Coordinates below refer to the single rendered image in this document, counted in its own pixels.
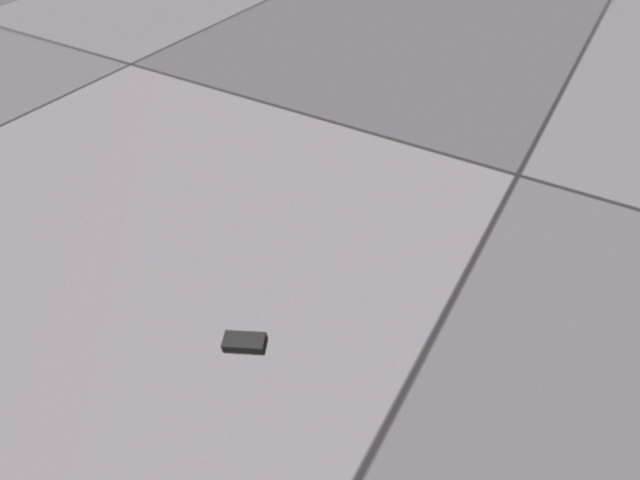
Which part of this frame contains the small box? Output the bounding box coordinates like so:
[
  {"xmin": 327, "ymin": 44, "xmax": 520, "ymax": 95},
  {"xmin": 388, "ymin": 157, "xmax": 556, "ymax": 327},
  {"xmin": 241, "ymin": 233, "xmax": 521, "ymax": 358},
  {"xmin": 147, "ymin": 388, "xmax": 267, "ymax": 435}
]
[{"xmin": 221, "ymin": 330, "xmax": 268, "ymax": 355}]

